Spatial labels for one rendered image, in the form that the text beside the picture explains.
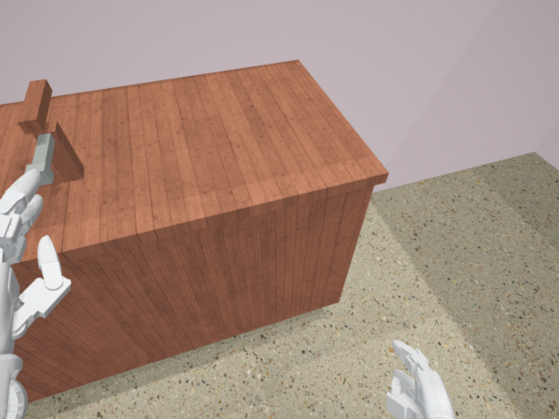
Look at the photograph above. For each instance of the robot left forearm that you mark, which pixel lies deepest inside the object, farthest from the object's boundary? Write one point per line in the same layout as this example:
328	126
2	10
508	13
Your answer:
13	397

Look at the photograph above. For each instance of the tap lever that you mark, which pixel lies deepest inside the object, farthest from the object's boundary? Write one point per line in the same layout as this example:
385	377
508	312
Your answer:
42	159

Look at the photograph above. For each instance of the left robot hand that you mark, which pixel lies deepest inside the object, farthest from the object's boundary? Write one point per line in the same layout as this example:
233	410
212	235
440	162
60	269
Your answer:
19	209

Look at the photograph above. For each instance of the counter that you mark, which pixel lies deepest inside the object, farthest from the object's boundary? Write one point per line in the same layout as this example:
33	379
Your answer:
184	211

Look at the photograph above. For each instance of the right robot hand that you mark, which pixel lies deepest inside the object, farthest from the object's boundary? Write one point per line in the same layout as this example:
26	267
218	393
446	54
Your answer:
422	398

